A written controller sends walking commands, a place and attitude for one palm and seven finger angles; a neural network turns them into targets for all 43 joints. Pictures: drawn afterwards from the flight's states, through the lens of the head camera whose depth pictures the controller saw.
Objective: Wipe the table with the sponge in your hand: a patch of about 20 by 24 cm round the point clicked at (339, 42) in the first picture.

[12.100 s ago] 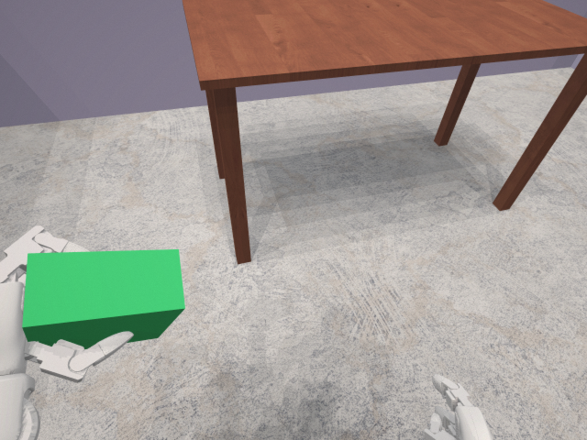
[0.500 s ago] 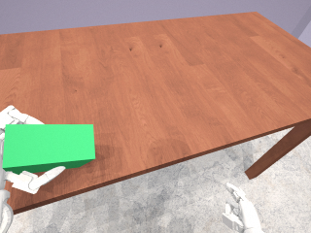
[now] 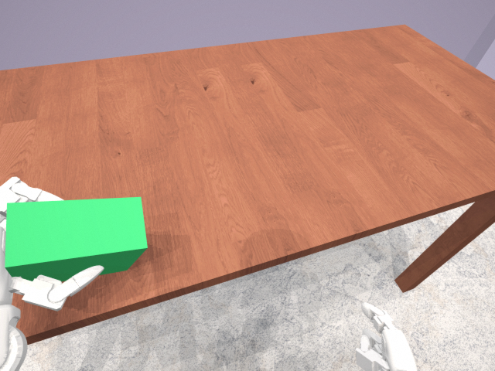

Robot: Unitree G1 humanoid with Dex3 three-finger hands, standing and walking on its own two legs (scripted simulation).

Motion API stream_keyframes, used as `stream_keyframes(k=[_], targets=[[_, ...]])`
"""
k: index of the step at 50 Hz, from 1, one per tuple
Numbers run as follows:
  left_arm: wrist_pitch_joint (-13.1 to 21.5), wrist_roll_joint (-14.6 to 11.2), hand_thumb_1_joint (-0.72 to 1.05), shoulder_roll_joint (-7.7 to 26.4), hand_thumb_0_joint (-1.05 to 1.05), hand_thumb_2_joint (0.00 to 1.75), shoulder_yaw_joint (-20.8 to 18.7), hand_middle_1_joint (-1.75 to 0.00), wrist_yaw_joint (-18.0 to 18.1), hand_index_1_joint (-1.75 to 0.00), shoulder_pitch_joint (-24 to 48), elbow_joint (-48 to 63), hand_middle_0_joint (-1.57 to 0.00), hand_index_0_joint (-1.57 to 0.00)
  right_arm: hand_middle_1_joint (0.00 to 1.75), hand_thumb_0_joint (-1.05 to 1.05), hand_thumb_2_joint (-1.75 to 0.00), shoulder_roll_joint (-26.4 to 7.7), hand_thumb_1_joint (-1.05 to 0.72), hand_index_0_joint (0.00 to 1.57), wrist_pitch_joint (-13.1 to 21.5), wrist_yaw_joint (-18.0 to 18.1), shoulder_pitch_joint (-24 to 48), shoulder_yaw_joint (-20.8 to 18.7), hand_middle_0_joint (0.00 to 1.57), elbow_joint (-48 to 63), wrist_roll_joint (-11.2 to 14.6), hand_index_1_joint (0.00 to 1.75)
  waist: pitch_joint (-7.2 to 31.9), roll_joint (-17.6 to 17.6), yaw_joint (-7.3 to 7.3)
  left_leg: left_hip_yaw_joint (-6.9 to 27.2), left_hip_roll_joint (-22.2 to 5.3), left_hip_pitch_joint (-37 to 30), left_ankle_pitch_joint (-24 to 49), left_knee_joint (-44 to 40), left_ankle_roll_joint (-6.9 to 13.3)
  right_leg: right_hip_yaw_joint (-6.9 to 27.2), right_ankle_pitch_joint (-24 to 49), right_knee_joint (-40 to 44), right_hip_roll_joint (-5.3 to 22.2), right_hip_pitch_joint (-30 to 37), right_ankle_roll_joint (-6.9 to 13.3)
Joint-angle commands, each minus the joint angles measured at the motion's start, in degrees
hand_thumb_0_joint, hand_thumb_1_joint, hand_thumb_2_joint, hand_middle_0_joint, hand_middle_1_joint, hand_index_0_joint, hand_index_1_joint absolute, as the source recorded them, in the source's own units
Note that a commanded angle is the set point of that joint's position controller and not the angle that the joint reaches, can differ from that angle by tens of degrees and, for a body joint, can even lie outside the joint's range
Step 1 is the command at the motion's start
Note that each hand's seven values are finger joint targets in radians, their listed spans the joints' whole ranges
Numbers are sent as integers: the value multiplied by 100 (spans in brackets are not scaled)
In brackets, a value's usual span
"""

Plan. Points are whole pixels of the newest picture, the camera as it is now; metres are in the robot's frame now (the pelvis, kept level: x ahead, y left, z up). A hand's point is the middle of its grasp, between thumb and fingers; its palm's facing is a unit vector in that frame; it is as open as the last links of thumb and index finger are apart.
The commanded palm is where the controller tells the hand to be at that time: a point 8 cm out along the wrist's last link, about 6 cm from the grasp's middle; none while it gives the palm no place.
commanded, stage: look again from close up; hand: left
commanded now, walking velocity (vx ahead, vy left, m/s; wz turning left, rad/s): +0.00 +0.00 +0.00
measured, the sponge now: (98, 241) +0.24 +0.22 +0.14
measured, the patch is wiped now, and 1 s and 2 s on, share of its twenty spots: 0.00 0.00 0.00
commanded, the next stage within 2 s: turn the palm down, sponge in hand in 0.30 s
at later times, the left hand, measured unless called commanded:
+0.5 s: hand (22, 212) +0.24 +0.29 +0.19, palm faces +0.44 -0.77 -0.46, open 10.3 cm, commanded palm +0.15 +0.29 +0.18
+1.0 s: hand (49, 257) +0.19 +0.24 +0.17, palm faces +0.38 -0.58 -0.72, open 10.3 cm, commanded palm +0.15 +0.26 +0.22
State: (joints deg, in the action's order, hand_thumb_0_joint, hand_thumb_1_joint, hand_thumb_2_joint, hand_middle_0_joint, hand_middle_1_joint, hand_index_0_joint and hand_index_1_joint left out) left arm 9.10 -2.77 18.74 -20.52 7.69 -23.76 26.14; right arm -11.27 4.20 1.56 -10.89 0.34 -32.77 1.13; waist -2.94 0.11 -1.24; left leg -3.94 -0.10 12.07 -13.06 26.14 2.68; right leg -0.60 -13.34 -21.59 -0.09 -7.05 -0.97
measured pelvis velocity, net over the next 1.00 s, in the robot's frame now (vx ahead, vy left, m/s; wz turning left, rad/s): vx -0.04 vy -0.05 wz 0.04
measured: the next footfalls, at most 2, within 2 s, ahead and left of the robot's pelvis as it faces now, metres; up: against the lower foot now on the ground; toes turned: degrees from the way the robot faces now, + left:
none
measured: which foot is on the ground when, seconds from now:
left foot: down 0.00-1.00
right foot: down 0.00-1.00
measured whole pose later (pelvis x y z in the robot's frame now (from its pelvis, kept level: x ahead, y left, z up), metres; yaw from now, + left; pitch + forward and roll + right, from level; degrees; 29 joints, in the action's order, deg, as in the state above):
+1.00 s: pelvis -0.04 -0.05 -0.01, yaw +2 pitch -5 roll +0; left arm -15.9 11.8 31.5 -14.7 0.3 -6.1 17.4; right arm -15.2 0.8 5.6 -4.9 3.5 -34.7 1.6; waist -1.6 -5.2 -4.9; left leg -0.8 -1.4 14.1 -11.1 29.9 -0.5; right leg -4.6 -16.0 -31.6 -1.1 -11.1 3.1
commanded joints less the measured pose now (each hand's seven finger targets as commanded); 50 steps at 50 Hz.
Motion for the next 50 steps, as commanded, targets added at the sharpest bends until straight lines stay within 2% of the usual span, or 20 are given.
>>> stream_keyframes(k=[1,10,19,20,21,22,23,24,25,27,29,31,32,34,35,37,40,44,47,50], targets=[[326,-2,10,871,0,130,-375,-160,45,-160,208,1140,-120,-120,30,0,-90,-685,-90,20,295,85,524,-250,20,866,8,30,721,-223,24,538,-453,-281,628,-504,-87,248,1124,237,284,36,157],[305,-15,10,1111,0,130,-636,-160,77,-160,19,1216,-120,-120,30,0,-90,-692,-90,20,287,106,562,-271,20,883,43,30,780,-217,7,571,-507,-362,914,-506,-110,234,1252,175,276,67,147],[338,-35,10,1028,0,130,-549,-160,57,-160,106,1254,-120,-120,30,0,-90,-687,-90,20,262,100,491,-280,20,894,38,30,678,-320,29,639,-544,-138,448,-648,-103,209,1000,187,268,134,148],[1233,56,10,5582,0,130,-1902,-160,163,-160,5141,3156,-120,-120,30,0,-90,-967,-90,20,150,558,-455,709,20,1644,336,30,487,-1424,390,711,-261,948,-606,-691,-44,42,-361,-299,-111,244,-204],[45,544,10,2636,0,130,-1657,-160,-121,-160,3547,-340,-120,-120,30,0,-90,-823,-90,20,308,353,418,-294,20,784,-415,30,1522,-1244,-451,507,-125,-701,1718,-197,-501,-334,715,-811,-140,-150,436],[-210,377,10,1839,0,130,-467,-160,-223,-160,2940,-342,-120,-120,30,0,-90,-874,-90,20,396,-21,426,-155,20,911,-298,30,1015,-687,0,733,-177,-594,3251,-179,-703,-584,879,-649,-234,-655,365],[-421,451,10,1947,0,130,-894,-160,-283,-160,2514,-43,-120,-120,30,0,-90,-1158,-90,20,312,-96,312,-324,20,638,-310,30,1771,-886,-158,709,-441,-1422,3894,10,-725,-441,970,-810,-291,-931,295],[-709,109,10,1269,0,130,-364,-160,-469,-160,2334,330,-120,-120,30,0,-90,-1033,-90,20,326,-85,510,-290,20,824,-248,30,2129,-1038,-284,731,-371,-1767,4150,56,-684,-382,816,-844,-196,-921,287],[-1110,-118,10,1020,0,130,-300,-160,-551,-160,1676,112,-120,-120,30,0,-90,-938,-90,20,337,-127,750,-206,20,788,-71,30,2128,-1143,-391,688,-415,-1886,3857,13,-681,-329,518,-896,-218,-981,292],[-1454,-84,10,1094,0,130,36,-160,-674,-160,1557,777,-120,-120,30,0,-90,-1039,-90,20,352,-181,993,-142,20,786,-73,30,1768,-857,-447,570,-303,-1287,2518,-40,-532,-456,733,-755,-90,-826,292],[-1605,389,10,1392,0,130,137,-160,-621,-160,1500,1123,-120,-120,30,0,-90,-1029,-90,20,271,-190,1183,-60,20,914,-80,30,1280,-649,-366,543,-201,-583,1246,-153,-381,-502,676,-704,-83,-792,295],[-1588,863,10,2050,0,130,-311,-160,-398,-160,1717,1467,-120,-120,30,0,-90,-1009,-90,20,162,-125,1311,-9,20,1026,-91,30,1047,-348,-285,571,-198,-183,509,-303,-307,-495,348,-694,-134,-793,325],[-1529,953,10,1813,0,130,-154,-160,-320,-160,1707,1355,-120,-120,30,0,-90,-920,-90,20,126,-74,1404,36,20,1029,-123,30,889,-110,-201,580,-202,-124,160,-344,-262,-508,107,-709,-150,-944,277],[-1309,948,10,2318,0,130,-720,-160,-62,-160,2023,1411,-120,-120,30,0,-90,-911,-90,20,93,75,1413,17,20,974,-158,30,996,100,-232,646,-196,-30,-370,-380,-232,-445,-313,-654,-161,-987,221],[-1290,931,10,2653,0,130,-994,-160,64,-160,2352,1286,-120,-120,30,0,-90,-905,-90,20,72,140,1502,42,20,907,-91,30,1053,-54,-297,578,-157,-43,-688,-434,-220,-348,-533,-582,-167,-964,231],[-1452,924,10,2099,0,130,-524,-160,74,-160,2457,549,-120,-120,30,0,-90,-831,-90,20,15,206,1425,53,20,723,-105,30,741,-227,-222,535,-136,-1,-932,-445,-248,-351,-687,-496,-141,-1039,225],[-1887,974,10,2415,0,130,-478,-160,-91,-160,2957,190,-120,-120,30,0,-90,-933,-90,20,-67,311,1557,87,20,656,33,30,630,-752,-239,364,-13,-30,-1106,-401,-216,-196,-844,-252,-71,-1017,228],[-2228,1329,10,2520,0,130,97,-160,-469,-160,3404,356,-120,-120,30,0,-90,-927,-90,20,-79,448,1695,129,20,762,23,30,747,-747,-187,203,69,-189,-798,-224,-150,-9,-1122,6,39,-925,191],[-2112,1516,10,2630,0,130,184,-160,-672,-160,3435,551,-120,-120,30,0,-90,-842,-90,20,6,497,1760,150,20,842,50,30,773,-341,-200,168,73,-244,-550,-10,-140,257,-1553,229,139,-954,180],[-1810,1508,10,3252,0,130,-421,-160,-706,-160,3297,662,-120,-120,30,0,-90,-840,-90,20,109,544,1815,120,20,835,91,30,808,-160,-360,212,50,-212,-348,177,-182,652,-1917,439,266,-803,210]])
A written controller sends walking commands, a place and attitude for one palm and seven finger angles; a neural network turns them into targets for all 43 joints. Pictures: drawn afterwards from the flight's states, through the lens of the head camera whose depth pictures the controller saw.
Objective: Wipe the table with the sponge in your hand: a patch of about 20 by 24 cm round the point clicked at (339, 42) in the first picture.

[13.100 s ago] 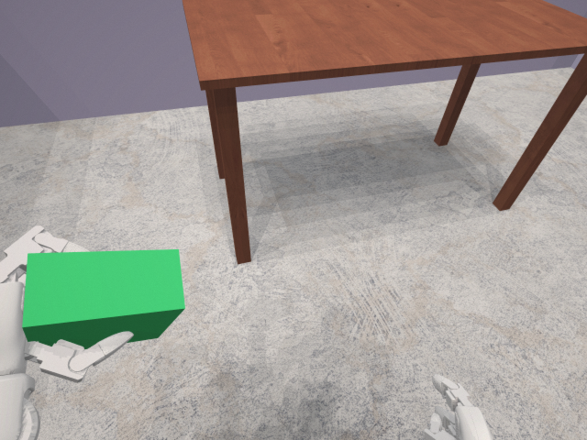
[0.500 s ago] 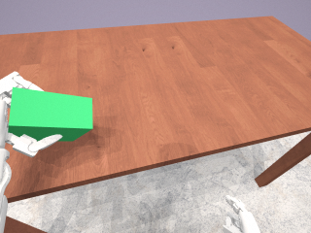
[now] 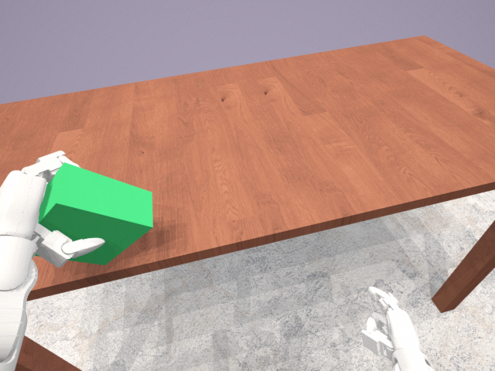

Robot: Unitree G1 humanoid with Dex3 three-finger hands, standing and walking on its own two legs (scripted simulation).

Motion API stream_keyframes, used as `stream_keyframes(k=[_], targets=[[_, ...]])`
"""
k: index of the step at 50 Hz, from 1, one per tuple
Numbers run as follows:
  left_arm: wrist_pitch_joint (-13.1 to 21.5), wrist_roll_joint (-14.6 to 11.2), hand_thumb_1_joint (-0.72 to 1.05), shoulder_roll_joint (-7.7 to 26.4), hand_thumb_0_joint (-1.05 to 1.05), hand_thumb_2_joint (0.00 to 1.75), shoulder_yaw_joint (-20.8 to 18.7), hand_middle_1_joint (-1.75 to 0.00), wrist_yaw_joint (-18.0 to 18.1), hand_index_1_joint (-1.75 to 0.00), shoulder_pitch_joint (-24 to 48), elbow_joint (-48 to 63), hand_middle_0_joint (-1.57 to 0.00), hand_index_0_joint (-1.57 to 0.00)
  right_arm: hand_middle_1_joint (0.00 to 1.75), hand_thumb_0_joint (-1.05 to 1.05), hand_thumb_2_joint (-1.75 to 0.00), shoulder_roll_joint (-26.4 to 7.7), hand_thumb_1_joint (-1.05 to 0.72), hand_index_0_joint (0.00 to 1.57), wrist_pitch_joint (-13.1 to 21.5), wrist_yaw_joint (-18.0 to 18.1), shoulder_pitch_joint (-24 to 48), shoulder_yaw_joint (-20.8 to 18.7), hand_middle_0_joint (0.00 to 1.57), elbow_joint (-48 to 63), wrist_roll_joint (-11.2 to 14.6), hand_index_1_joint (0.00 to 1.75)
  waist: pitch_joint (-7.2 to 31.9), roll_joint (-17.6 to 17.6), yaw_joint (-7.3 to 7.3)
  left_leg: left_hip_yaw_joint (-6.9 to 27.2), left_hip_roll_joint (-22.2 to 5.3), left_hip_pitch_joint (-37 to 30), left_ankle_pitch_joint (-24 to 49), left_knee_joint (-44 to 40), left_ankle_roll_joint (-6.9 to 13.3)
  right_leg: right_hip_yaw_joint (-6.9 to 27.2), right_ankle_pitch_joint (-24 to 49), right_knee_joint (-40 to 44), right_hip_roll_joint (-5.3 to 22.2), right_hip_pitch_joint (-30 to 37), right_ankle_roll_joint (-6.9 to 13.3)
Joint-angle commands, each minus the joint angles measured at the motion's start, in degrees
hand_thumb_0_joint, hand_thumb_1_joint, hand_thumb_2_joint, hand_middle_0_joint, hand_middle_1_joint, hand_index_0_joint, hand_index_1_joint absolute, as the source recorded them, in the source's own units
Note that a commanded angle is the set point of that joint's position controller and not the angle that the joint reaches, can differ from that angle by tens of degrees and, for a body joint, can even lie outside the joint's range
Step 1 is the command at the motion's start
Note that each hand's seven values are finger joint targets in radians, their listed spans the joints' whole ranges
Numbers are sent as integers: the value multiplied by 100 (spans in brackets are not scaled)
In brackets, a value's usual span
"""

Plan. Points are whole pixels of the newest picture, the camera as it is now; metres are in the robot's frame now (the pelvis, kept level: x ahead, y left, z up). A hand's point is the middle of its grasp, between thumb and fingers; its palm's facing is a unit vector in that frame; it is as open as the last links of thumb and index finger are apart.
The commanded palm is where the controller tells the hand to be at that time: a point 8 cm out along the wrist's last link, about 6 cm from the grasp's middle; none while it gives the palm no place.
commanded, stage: turn the palm down, sponge in hand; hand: left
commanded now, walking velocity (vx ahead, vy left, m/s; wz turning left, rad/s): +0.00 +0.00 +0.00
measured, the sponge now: (101, 223) +0.26 +0.26 +0.15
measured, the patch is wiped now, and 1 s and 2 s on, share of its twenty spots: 0.00 0.00 0.00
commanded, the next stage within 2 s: move the sponge above the wiping area in 1.60 s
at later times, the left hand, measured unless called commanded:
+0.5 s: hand (72, 185) +0.27 +0.28 +0.21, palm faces +0.28 -0.37 -0.88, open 10.3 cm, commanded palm +0.23 +0.30 +0.27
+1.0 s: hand (18, 172) +0.25 +0.31 +0.25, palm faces +0.31 -0.11 -0.94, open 10.3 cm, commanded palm +0.19 +0.31 +0.31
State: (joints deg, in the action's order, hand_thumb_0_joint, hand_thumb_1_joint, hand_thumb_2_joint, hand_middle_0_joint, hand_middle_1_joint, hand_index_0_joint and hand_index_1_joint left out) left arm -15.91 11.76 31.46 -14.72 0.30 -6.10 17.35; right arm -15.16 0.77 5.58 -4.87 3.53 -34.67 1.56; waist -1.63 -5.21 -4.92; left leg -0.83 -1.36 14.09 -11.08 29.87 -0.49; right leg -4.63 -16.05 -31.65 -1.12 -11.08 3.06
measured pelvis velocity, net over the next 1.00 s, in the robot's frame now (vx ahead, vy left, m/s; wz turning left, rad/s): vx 0.00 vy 0.03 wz -0.01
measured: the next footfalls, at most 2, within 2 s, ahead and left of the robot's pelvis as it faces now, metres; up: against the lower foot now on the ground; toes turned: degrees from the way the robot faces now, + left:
none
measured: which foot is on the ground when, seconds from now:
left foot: down 0.00-1.00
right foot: down 0.00-1.00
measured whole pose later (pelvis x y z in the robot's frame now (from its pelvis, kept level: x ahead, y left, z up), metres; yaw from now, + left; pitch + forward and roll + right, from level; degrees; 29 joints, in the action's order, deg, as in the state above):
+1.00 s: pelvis +0.00 +0.03 +0.01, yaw -1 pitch -5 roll +0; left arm -27.8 35.3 42.4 -6.0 -9.5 4.1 25.7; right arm -15.0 -3.0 5.3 1.8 4.8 -37.0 3.9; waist -2.1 -7.2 -8.8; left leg -2.7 1.1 10.6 -7.7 23.3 1.6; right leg -2.7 -13.0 -26.7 1.2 -8.6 0.8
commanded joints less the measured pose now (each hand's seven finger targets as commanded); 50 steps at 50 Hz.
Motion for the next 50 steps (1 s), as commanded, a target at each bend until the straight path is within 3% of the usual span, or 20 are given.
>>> stream_keyframes(k=[1,3,5,6,10,12,16,19,20,21,25,28,30,32,35,36,41,45,49,50], targets=[[732,61,10,1907,0,130,-966,-160,29,-160,1616,1318,-120,-120,30,0,-90,-451,-90,20,448,138,1145,-232,20,954,1,30,641,481,22,-64,158,-276,-448,-95,114,1100,-1633,1457,453,-369,-209],[743,-32,10,1953,0,130,-1140,-160,-21,-160,1302,852,-120,-120,30,0,-90,-507,-90,20,410,141,991,-311,20,819,0,30,476,669,-22,-6,81,-107,-363,41,84,1298,-1497,1516,595,-272,-277],[609,19,10,2357,0,130,-1558,-160,62,-160,1041,643,-120,-120,30,0,-90,-542,-90,20,405,93,1083,-342,20,799,79,30,534,434,-173,8,90,-21,-127,101,41,1462,-914,1392,657,-16,-240],[536,57,10,2085,0,130,-1286,-160,105,-160,1081,877,-120,-120,30,0,-90,-539,-90,20,354,55,1043,-347,20,861,50,30,729,324,-157,38,74,21,62,130,23,1384,-277,1177,728,140,-263],[176,257,10,2340,0,130,-1499,-160,158,-160,502,1034,-120,-120,30,0,-90,-586,-90,20,229,16,1052,-343,20,967,121,30,902,427,-199,17,95,-41,568,208,55,1383,1343,801,700,371,-357],[108,393,10,2260,0,130,-1350,-160,31,-160,444,1392,-120,-120,30,0,-90,-627,-90,20,166,21,880,-373,20,1060,88,30,1142,596,-127,-25,76,-146,853,263,118,1198,2268,559,675,423,-445],[161,582,10,2349,0,130,-1294,-160,-164,-160,542,2060,-120,-120,30,0,-90,-625,-90,20,248,71,916,-368,20,1205,106,30,1444,483,-101,-159,139,-572,1512,241,241,757,2934,376,425,387,-406],[169,720,10,2402,0,130,-1298,-160,-192,-160,514,2139,-120,-120,30,0,-90,-645,-90,20,252,125,813,-406,20,1175,97,30,1368,300,-116,-141,125,-704,1653,137,253,565,2618,418,321,196,-366],[112,795,10,2518,0,130,-1440,-160,-122,-160,558,2167,-120,-120,30,0,-90,-607,-90,20,325,112,1084,-363,20,1176,169,30,1256,83,-174,-153,150,-772,1636,122,220,684,2505,491,258,180,-279],[73,883,10,2401,0,130,-1278,-160,-69,-160,757,2195,-120,-120,30,0,-90,-603,-90,20,301,111,904,-362,20,1165,104,30,1391,130,-144,-129,125,-710,1681,75,216,545,2446,459,301,231,-296],[-351,1129,10,2569,0,130,-1407,-160,66,-160,865,1799,-120,-120,30,0,-90,-595,-90,20,244,58,1271,-308,20,1080,200,30,1182,-55,-273,-55,108,-670,1559,-172,126,601,1928,587,211,242,-185],[-655,1357,10,2423,0,130,-986,-160,-36,-160,1197,1878,-120,-120,30,0,-90,-638,-90,20,110,29,1277,-295,20,1058,160,30,1393,-169,-249,6,37,-710,1580,-376,109,407,1730,600,249,357,-201],[-942,1486,10,2375,0,130,-829,-160,-211,-160,1264,1651,-120,-120,30,0,-90,-567,-90,20,132,15,1754,-173,20,1094,271,30,1231,-51,-314,24,71,-724,1368,-465,101,527,1483,707,179,307,-137],[-1065,1670,10,2292,0,130,-482,-160,-438,-160,1439,1646,-120,-120,30,0,-90,-608,-90,20,40,28,1567,-165,20,1053,228,30,1252,188,-231,48,28,-719,1323,-587,135,391,1419,758,198,311,-188],[-1187,1965,10,2237,0,130,-167,-160,-735,-160,1971,1921,-120,-120,30,0,-90,-475,-90,20,75,46,2147,-40,20,1165,331,30,1173,-74,-261,162,86,-829,1035,-763,142,473,967,865,83,216,-101],[-1132,2077,10,2309,0,130,-106,-160,-761,-160,2147,2057,-120,-120,30,0,-90,-521,-90,20,74,61,1910,-83,20,1121,264,30,1352,-66,-241,189,52,-872,1073,-798,156,382,934,837,123,302,-112],[-1019,2520,10,2658,0,130,-283,-160,-770,-160,2512,2210,-120,-120,30,0,-90,-478,-90,20,88,54,2075,-17,20,1072,211,30,1499,-160,-382,381,70,-852,619,-1058,144,423,448,828,74,461,-27],[-1092,2655,10,2916,0,130,-645,-160,-632,-160,2538,1819,-120,-120,30,0,-90,-443,-90,20,81,8,2365,15,20,964,245,30,1412,-248,-532,502,67,-726,273,-1204,79,636,263,865,18,520,68],[-1184,2621,10,2546,0,130,-256,-160,-704,-160,2615,1426,-120,-120,30,0,-90,-505,-90,20,-20,-6,2127,-38,20,837,223,30,1195,-113,-440,380,61,-716,207,-1173,65,473,194,990,158,319,-23],[-1252,2606,10,2467,0,130,-256,-160,-751,-160,2592,1379,-120,-120,30,0,-90,-406,-90,20,50,-27,2466,38,20,938,301,30,1067,20,-474,395,95,-642,66,-1168,64,655,70,1051,80,281,40]])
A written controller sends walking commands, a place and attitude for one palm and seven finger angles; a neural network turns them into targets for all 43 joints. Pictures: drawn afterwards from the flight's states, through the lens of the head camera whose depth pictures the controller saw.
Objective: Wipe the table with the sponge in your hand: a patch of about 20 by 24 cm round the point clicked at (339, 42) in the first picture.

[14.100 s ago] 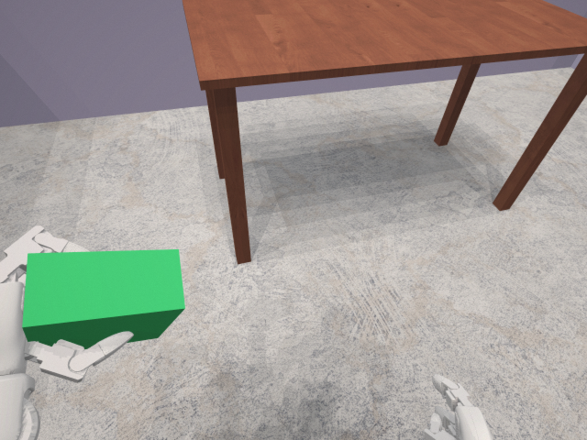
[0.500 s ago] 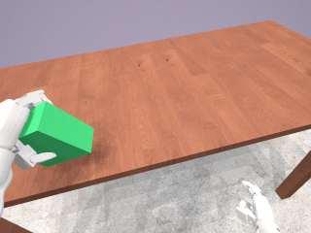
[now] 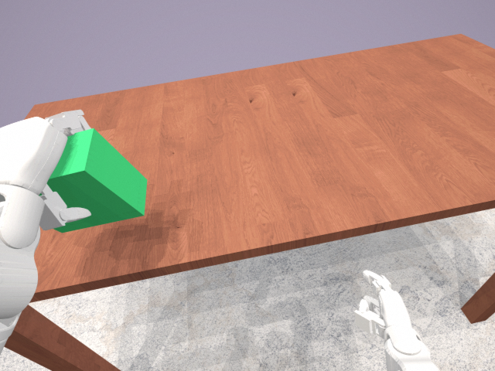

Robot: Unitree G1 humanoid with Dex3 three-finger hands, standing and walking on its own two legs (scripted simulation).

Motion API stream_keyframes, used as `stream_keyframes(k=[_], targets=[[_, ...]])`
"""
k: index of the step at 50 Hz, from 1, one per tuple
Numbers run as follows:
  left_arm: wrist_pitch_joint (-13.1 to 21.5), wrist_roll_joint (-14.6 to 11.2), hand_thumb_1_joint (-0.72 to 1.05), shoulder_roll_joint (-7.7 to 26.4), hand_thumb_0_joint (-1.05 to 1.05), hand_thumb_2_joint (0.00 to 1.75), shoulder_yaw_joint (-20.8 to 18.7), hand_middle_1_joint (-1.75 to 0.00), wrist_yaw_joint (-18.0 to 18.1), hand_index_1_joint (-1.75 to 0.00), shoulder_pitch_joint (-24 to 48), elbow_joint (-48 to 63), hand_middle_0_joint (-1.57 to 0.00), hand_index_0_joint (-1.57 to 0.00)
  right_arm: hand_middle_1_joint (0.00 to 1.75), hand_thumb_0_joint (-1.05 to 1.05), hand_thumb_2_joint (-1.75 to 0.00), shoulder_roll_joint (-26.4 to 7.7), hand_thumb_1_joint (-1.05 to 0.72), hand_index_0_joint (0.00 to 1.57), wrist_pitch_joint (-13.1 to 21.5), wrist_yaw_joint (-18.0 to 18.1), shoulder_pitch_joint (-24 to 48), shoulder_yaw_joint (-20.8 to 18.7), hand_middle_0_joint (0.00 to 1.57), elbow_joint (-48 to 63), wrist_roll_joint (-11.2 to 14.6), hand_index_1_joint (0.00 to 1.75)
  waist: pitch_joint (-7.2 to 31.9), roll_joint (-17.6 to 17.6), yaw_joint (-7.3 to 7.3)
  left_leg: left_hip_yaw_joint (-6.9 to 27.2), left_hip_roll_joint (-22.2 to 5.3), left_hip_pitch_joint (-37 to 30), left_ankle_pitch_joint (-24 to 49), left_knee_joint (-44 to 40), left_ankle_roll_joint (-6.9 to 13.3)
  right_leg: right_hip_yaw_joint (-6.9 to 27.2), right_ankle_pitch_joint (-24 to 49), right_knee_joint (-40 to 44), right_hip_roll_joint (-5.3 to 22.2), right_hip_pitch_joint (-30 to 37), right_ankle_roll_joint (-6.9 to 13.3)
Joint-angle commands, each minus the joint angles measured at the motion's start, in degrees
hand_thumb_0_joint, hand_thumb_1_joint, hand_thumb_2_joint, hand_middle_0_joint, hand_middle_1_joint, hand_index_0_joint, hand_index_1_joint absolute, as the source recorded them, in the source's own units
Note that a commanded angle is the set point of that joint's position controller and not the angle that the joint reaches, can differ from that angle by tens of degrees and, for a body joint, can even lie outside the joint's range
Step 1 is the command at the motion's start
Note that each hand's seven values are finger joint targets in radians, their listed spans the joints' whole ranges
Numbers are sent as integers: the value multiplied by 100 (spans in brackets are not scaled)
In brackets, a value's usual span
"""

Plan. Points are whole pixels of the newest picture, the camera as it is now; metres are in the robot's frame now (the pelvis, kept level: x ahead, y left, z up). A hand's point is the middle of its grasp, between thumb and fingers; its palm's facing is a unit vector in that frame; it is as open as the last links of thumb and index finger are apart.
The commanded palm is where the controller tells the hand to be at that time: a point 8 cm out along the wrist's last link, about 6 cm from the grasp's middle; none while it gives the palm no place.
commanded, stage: turn the palm down, sponge in hand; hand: left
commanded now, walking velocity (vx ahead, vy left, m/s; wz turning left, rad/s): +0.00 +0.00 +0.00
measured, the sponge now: (86, 193) +0.26 +0.28 +0.20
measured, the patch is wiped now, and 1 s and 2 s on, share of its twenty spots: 0.00 0.00 0.00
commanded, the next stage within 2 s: move the sponge above the wiping area in 0.60 s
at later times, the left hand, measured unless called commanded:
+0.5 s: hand (66, 171) +0.24 +0.27 +0.26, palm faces +0.34 -0.03 -0.94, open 10.3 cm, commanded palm +0.18 +0.26 +0.31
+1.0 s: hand (70, 178) +0.25 +0.28 +0.23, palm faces +0.27 -0.06 -0.96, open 10.3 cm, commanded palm +0.20 +0.27 +0.30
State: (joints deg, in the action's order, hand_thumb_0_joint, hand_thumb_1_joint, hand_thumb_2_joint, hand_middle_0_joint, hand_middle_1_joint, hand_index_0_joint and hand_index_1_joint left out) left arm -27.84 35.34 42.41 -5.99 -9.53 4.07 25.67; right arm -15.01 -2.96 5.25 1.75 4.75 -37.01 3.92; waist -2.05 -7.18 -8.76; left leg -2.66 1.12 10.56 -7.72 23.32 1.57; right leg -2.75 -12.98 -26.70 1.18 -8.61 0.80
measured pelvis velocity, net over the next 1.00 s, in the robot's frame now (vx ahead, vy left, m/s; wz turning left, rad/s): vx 0.00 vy -0.02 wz -0.01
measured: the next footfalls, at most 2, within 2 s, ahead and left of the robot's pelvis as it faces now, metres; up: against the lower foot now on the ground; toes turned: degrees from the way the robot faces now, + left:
none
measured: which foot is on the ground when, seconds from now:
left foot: down 0.00-1.00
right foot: down 0.00-1.00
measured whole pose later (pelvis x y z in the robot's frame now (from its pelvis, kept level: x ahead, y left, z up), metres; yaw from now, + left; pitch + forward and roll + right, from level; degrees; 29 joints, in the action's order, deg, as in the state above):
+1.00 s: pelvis +0.00 -0.02 +0.00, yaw -1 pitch -5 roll +1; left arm -25.8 39.9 39.7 -7.9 -10.2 3.4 17.9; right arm -16.1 -1.8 3.6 0.7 3.4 -36.2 4.2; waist -0.9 -8.2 -7.9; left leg -2.3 -0.6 10.4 -8.7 24.3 0.0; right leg -2.8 -13.6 -27.1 -0.7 -8.3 2.3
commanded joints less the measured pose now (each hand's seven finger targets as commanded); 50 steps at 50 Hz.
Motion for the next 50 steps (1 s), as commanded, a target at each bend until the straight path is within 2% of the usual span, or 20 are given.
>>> stream_keyframes(k=[1,6,9,10,11,14,15,18,20,22,27,30,34,35,38,40,43,45,47,50], targets=[[-43,245,10,1185,0,130,-898,-160,191,-160,1554,447,-120,-120,30,0,-90,-493,-90,20,400,7,1600,-118,20,1122,33,30,1084,335,-19,520,-182,-247,-310,-487,-132,324,-241,548,-76,4,214],[63,457,10,881,0,130,-500,-160,77,-160,1502,544,-120,-120,30,0,-90,-461,-90,20,454,-10,1646,-125,20,1215,70,30,1044,414,43,475,-134,-196,-711,-449,-105,410,-532,576,-41,-99,194],[212,681,10,1186,0,130,-625,-160,157,-160,1718,780,-120,-120,30,0,-90,-478,-90,20,464,22,1596,-165,20,1174,-13,30,1218,178,18,481,-65,-329,-651,-393,-79,499,-644,572,-10,-61,211],[210,803,10,1426,0,130,-849,-160,233,-160,1878,1029,-120,-120,30,0,-90,-404,-90,20,546,4,1838,-98,20,1292,18,30,1337,67,-33,508,-41,-315,-683,-381,-89,795,-801,562,-105,33,301],[254,842,10,1482,0,130,-810,-160,304,-160,2152,1178,-120,-120,30,0,-90,-451,-90,20,563,1,1785,-136,20,1251,-53,30,1564,-112,-59,466,-19,-351,-495,-272,-82,675,-717,480,-17,147,306],[361,930,10,1767,0,130,-1095,-160,385,-160,2061,933,-120,-120,30,0,-90,-465,-90,20,518,-8,1632,-169,20,1097,-130,30,1496,-66,-97,518,7,-465,-96,-209,-88,788,-534,548,-12,109,342],[312,958,10,1938,0,130,-1307,-160,426,-160,2146,977,-120,-120,30,0,-90,-410,-90,20,563,-30,1836,-124,20,1162,-69,30,1421,-96,-134,543,24,-430,-145,-205,-108,1033,-660,591,-109,88,420],[320,781,10,1600,0,130,-1155,-160,418,-160,1875,347,-120,-120,30,0,-90,-472,-90,20,468,-58,1530,-197,20,988,-112,30,1182,223,-93,462,-48,-391,132,-170,-110,785,-258,648,1,75,334],[240,687,10,1435,0,130,-1127,-160,341,-160,1787,161,-120,-120,30,0,-90,-400,-90,20,485,-92,1729,-152,20,1049,3,30,979,319,-68,450,-39,-374,30,-177,-132,976,-394,764,-66,-79,351],[259,573,10,1096,0,130,-846,-160,232,-160,1581,-82,-120,-120,30,0,-90,-459,-90,20,426,-100,1473,-198,20,989,-1,30,816,483,12,364,-95,-297,-56,-167,-120,716,-347,778,29,-171,241],[297,529,10,825,0,130,-560,-160,55,-160,1209,140,-120,-120,30,0,-90,-462,-90,20,479,-110,1485,-220,20,1172,35,30,951,613,43,274,-89,-279,-131,-41,-91,727,-428,767,108,-189,185],[346,642,10,1211,0,130,-827,-160,94,-160,1390,613,-120,-120,30,0,-90,-405,-90,20,579,-96,1767,-175,20,1300,34,30,1168,502,-17,323,-38,-343,-66,37,-88,1047,-601,753,79,-137,260],[502,844,10,1780,0,130,-1173,-160,277,-160,1763,1084,-120,-120,30,0,-90,-485,-90,20,579,-68,1521,-255,20,1210,-123,30,1622,1,-89,351,20,-536,469,81,-64,951,130,508,111,182,305],[455,894,10,2003,0,130,-1411,-160,342,-160,1905,1163,-120,-120,30,0,-90,-427,-90,20,644,-76,1771,-198,20,1249,-80,30,1560,-90,-143,420,41,-517,443,56,-92,1169,-10,529,7,159,396],[462,823,10,1765,0,130,-1311,-160,438,-160,1794,323,-120,-120,30,0,-90,-508,-90,20,539,-78,1303,-285,20,1019,-133,30,1216,283,-82,360,-47,-439,446,-33,-93,874,140,622,36,102,316],[404,756,10,1719,0,130,-1405,-160,432,-160,1685,173,-120,-120,30,0,-90,-461,-90,20,550,-105,1545,-259,20,1056,-22,30,1118,323,-114,409,-38,-453,459,-62,-108,1095,151,667,-57,76,379],[356,560,10,1373,0,130,-1198,-160,291,-160,1165,39,-120,-120,30,0,-90,-548,-90,20,432,-131,1304,-310,20,1063,-50,30,1077,402,-76,295,-106,-372,492,-81,-107,717,511,628,72,172,243],[275,540,10,1045,0,130,-965,-160,152,-160,1042,-82,-120,-120,30,0,-90,-438,-90,20,481,-146,1616,-208,20,1163,64,30,848,489,-28,322,-94,-328,331,-122,-124,827,192,702,-12,-64,263],[320,499,10,767,0,130,-618,-160,61,-160,974,-120,-120,-120,30,0,-90,-508,-90,20,463,-124,1294,-271,20,1145,56,30,841,578,74,273,-146,-299,129,-141,-96,541,88,712,68,-129,155],[340,634,10,988,0,130,-705,-160,20,-160,1027,203,-120,-120,30,0,-90,-453,-90,20,556,-90,1602,-205,20,1269,82,30,1021,452,46,333,-88,-364,33,-121,-85,771,-133,695,-15,-140,230]])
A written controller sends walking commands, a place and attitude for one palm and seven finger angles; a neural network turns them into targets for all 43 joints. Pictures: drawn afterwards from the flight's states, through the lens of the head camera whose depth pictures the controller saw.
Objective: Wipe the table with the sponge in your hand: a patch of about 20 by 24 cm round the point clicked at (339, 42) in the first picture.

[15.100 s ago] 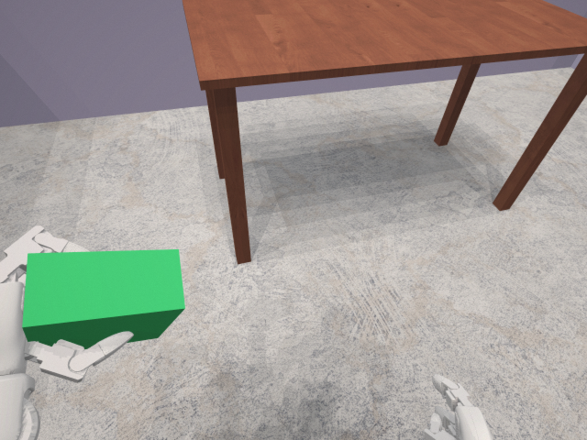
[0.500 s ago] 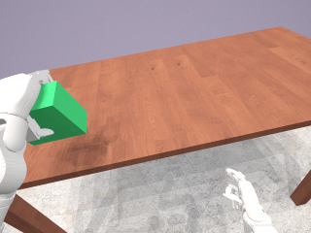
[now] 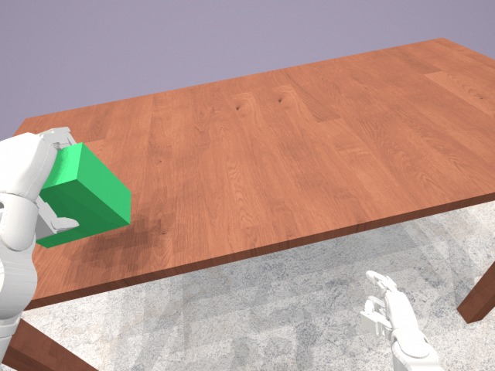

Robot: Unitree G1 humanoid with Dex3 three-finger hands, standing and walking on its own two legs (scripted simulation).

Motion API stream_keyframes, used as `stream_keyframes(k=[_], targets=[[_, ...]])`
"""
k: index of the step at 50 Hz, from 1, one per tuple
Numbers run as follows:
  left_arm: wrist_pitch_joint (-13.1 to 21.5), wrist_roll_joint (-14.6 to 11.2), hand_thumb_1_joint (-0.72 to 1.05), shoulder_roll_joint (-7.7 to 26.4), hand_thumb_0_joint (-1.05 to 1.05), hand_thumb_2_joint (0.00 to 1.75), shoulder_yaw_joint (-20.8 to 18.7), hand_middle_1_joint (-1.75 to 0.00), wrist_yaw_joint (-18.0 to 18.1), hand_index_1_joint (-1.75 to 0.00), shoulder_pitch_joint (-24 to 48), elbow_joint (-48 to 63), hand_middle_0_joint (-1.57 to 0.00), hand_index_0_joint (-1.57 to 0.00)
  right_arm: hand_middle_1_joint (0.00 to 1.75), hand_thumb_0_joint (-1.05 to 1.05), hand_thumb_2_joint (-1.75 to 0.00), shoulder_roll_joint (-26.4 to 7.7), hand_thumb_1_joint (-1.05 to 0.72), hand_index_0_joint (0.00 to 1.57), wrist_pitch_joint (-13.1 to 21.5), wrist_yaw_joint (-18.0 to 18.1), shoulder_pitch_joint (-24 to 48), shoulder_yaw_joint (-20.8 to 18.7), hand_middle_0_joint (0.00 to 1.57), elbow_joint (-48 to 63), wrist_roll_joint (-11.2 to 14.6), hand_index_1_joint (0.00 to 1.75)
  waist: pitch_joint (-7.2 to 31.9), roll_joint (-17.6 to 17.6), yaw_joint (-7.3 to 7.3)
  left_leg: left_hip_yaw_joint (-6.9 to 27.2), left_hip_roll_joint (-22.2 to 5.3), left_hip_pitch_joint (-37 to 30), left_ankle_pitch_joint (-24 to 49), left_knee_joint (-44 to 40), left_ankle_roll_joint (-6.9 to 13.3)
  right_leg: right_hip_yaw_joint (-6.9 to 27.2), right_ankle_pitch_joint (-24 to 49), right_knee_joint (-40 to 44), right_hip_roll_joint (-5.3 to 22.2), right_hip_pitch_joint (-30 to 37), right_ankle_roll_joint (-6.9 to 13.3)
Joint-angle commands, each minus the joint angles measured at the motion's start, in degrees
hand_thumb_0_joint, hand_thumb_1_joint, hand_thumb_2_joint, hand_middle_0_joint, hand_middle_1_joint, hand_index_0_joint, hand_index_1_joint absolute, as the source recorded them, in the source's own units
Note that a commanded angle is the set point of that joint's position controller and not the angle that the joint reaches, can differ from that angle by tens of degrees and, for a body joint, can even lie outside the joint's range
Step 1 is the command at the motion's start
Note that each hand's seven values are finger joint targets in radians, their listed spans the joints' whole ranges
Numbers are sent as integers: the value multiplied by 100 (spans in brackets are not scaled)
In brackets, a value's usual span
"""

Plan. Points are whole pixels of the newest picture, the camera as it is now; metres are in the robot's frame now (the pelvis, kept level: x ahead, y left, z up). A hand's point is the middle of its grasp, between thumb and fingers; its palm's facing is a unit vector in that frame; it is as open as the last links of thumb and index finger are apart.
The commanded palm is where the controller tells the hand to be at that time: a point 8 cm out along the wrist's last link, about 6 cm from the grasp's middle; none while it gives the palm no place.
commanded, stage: move the sponge above the wiping area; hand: left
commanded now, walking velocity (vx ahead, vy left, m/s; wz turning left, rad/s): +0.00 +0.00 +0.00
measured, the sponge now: (73, 206) +0.25 +0.31 +0.19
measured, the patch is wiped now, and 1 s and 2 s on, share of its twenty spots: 0.00 0.00 0.00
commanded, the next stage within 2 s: none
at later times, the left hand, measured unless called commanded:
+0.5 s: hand (64, 204) +0.26 +0.32 +0.19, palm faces +0.11 -0.08 -0.99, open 10.3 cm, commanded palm +0.21 +0.31 +0.28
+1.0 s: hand (74, 219) +0.25 +0.32 +0.16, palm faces -0.05 -0.03 -1.00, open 10.3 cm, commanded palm +0.22 +0.33 +0.26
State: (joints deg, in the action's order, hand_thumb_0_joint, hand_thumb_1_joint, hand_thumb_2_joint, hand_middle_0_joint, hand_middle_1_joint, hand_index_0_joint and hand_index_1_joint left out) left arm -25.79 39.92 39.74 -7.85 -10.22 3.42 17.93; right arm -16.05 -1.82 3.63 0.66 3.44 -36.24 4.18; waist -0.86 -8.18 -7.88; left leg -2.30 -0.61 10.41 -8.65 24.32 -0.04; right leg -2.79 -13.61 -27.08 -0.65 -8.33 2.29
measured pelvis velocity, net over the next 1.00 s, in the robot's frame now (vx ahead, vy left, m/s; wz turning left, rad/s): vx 0.00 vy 0.01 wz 0.03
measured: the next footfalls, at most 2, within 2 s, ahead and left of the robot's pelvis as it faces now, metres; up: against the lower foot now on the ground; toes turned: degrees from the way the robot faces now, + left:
none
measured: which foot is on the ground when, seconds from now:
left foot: down 0.00-1.00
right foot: down 0.00-1.00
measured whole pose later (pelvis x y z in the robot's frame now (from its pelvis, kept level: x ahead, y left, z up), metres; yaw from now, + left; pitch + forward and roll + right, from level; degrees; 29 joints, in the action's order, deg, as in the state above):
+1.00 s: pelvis +0.00 +0.01 +0.00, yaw +2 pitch -5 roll +0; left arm -17.8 46.0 39.2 -0.4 -16.0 4.5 8.2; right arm -16.1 0.0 4.7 -1.1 3.6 -36.9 3.3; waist -2.2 -7.3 -7.5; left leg -1.1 0.6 11.3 -8.4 24.2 1.1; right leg -3.9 -13.4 -25.9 0.4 -8.2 1.5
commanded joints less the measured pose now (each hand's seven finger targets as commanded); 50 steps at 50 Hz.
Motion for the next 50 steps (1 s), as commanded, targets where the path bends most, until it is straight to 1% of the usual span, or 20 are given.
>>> stream_keyframes(k=[1,4,5,6,8,10,16,21,24,25,26,29,30,33,35,36,42,47,49,50], targets=[[189,225,10,1256,0,130,-390,-160,110,-160,1417,1211,-120,-120,30,0,-90,-427,-90,20,454,95,1568,-126,20,1176,-29,30,1190,447,-31,257,72,-410,234,-163,92,622,107,637,259,-1,75],[343,493,10,1701,0,130,-554,-160,209,-160,1900,1610,-120,-120,30,0,-90,-403,-90,20,508,136,1468,-138,20,1122,-111,30,1481,100,-66,350,152,-632,474,-215,121,632,257,558,195,98,109],[327,606,10,2002,0,130,-797,-160,278,-160,2166,1842,-120,-120,30,0,-90,-332,-90,20,597,141,1773,-56,20,1196,-85,30,1513,-65,-133,443,178,-650,463,-240,109,903,128,541,85,134,225],[356,676,10,2083,0,130,-825,-160,368,-160,2293,1736,-120,-120,30,0,-90,-396,-90,20,587,151,1499,-110,20,1092,-196,30,1717,-42,-162,395,165,-647,669,-192,121,699,322,466,164,290,220],[374,766,10,2055,0,130,-859,-160,428,-160,2186,1112,-120,-120,30,0,-90,-408,-90,20,522,131,1319,-114,20,924,-219,30,1434,130,-140,393,165,-631,745,-281,106,623,401,598,122,191,205],[300,747,10,2238,0,130,-1145,-160,491,-160,2374,811,-120,-120,30,0,-90,-356,-90,20,518,106,1574,-80,20,895,-105,30,1301,227,-190,499,163,-585,636,-342,64,959,230,667,20,190,313],[84,333,10,1409,0,130,-624,-160,185,-160,1554,114,-120,-120,30,0,-90,-463,-90,20,369,67,1408,-129,20,884,-61,30,1100,542,-126,303,52,-371,565,-342,45,500,554,677,184,216,145],[123,396,10,1072,0,130,-149,-160,-140,-160,1360,440,-120,-120,30,0,-90,-444,-90,20,382,45,1447,-85,20,1090,5,30,1100,483,-5,354,50,-321,303,-340,81,371,361,631,161,38,102],[341,604,10,1474,0,130,-277,-160,-133,-160,1678,1048,-120,-120,30,0,-90,-428,-90,20,430,86,1366,-126,20,1119,-55,30,1437,233,-19,399,117,-524,356,-312,142,423,316,560,155,100,97],[381,714,10,1872,0,130,-611,-160,-65,-160,1924,1228,-120,-120,30,0,-90,-371,-90,20,519,103,1625,-67,20,1181,-32,30,1484,138,-63,472,130,-533,354,-279,131,695,218,515,64,126,201],[459,854,10,2159,0,130,-761,-160,21,-160,2178,1218,-120,-120,30,0,-90,-460,-90,20,520,116,1373,-108,20,1064,-159,30,1736,31,-114,453,155,-547,598,-234,148,537,394,449,130,307,210],[703,910,10,2409,0,130,-1127,-160,249,-160,2267,752,-120,-120,30,0,-90,-408,-90,20,494,137,1127,-126,20,891,-193,30,1481,237,-115,476,155,-632,666,-281,132,587,326,639,104,176,205],[735,844,10,2645,0,130,-1427,-160,342,-160,2366,755,-120,-120,30,0,-90,-387,-90,20,560,154,1371,-96,20,937,-134,30,1463,169,-176,564,171,-643,575,-288,114,901,184,675,10,215,320],[784,552,10,2025,0,130,-1060,-160,499,-160,2304,97,-120,-120,30,0,-90,-425,-90,20,485,139,1087,-170,20,706,-150,30,1133,65,-81,439,88,-610,597,-348,53,541,339,802,111,121,232],[646,475,10,1869,0,130,-1018,-160,455,-160,2170,25,-120,-120,30,0,-90,-362,-90,20,527,112,1425,-118,20,783,-54,30,1067,-66,-123,479,119,-571,564,-358,20,767,320,784,63,118,284],[533,437,10,1665,0,130,-796,-160,388,-160,2054,-274,-120,-120,30,0,-90,-472,-90,20,463,103,1223,-163,20,692,-115,30,1026,131,-89,400,60,-430,505,-395,21,470,385,766,165,166,216],[348,555,10,1115,0,130,-37,-160,-260,-160,1544,-357,-120,-120,30,0,-90,-485,-90,20,398,82,1179,-132,20,933,11,30,936,628,105,343,96,-297,258,-320,100,343,352,726,162,-37,78],[915,893,10,1972,0,130,-484,-160,-264,-160,2302,485,-120,-120,30,0,-90,-426,-90,20,564,164,1100,-126,20,1027,-103,30,1536,334,61,458,183,-619,350,-262,193,398,180,637,123,111,128],[1241,920,10,2362,0,130,-911,-160,-72,-160,2552,381,-120,-120,30,0,-90,-427,-90,20,575,215,943,-140,20,898,-157,30,1452,273,37,508,184,-722,329,-303,194,417,106,747,78,50,159],[1338,882,10,2693,0,130,-1315,-160,72,-160,2583,631,-120,-120,30,0,-90,-390,-90,20,671,239,1136,-105,20,990,-128,30,1504,96,-73,589,198,-752,294,-316,183,731,15,752,4,136,270]])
